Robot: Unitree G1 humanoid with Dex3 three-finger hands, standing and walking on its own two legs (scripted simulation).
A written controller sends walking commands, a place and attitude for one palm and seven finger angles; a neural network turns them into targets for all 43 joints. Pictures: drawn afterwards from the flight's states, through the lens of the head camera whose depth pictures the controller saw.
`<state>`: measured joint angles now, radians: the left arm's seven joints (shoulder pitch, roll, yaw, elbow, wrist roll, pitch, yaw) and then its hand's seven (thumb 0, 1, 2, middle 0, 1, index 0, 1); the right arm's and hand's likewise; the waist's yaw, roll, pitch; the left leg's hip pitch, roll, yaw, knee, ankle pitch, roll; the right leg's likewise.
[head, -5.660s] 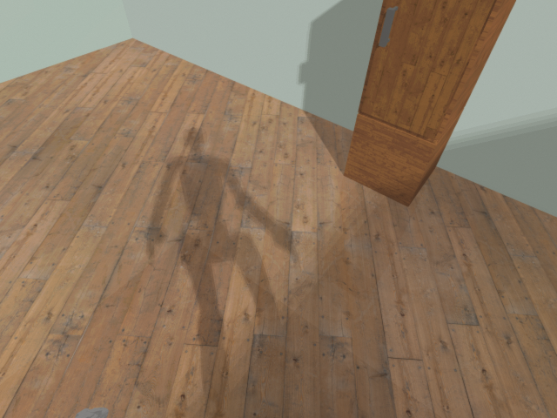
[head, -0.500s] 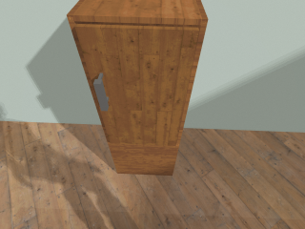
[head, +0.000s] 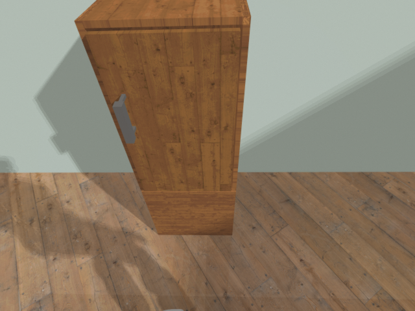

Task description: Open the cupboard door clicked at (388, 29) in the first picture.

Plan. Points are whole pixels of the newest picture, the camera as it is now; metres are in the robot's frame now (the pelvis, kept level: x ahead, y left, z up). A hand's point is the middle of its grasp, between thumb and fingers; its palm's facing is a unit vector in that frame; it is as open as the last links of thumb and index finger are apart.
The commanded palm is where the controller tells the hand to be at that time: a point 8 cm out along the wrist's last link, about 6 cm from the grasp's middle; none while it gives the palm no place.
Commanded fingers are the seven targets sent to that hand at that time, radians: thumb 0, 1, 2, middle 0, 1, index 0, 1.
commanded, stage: come to a stop and stand still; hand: left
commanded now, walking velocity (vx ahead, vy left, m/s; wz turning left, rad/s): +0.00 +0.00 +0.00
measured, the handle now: (126, 118) +0.57 +0.25 +0.05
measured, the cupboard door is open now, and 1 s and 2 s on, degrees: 0 0 0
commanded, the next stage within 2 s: look again from close up in 0.54 s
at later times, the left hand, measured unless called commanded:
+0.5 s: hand out of the picture -0.03 +0.15 -0.16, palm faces +0.03 -0.98 -0.18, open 7.4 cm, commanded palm none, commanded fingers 0.00 0.90 0.90 -0.20 -0.30 -0.20 -0.30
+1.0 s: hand out of the picture -0.05 +0.16 -0.16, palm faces +0.05 -0.99 -0.15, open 7.4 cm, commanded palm none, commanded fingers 0.00 0.90 0.90 -0.20 -0.30 -0.20 -0.30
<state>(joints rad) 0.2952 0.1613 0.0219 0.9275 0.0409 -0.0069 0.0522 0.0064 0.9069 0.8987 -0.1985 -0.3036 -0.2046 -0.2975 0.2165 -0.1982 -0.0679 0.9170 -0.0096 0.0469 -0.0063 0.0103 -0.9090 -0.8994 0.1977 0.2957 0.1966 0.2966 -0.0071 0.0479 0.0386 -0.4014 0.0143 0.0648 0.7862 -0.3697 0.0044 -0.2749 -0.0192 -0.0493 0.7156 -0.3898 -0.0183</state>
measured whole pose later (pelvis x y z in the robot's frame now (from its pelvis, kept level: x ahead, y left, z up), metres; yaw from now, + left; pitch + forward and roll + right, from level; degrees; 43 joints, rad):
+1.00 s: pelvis -0.03 +0.00 +0.02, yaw +0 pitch -1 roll -1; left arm 0.35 0.13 0.01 1.09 0.03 0.00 0.02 0.01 0.91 0.90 -0.20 -0.30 -0.20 -0.30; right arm 0.32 -0.13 -0.01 1.07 -0.03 0.01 -0.03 0.01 -0.92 -0.90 0.20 0.30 0.20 0.30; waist 0.00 -0.01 0.00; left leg -0.36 0.00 0.03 0.51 -0.19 0.03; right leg -0.28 0.01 -0.06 0.54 -0.28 -0.02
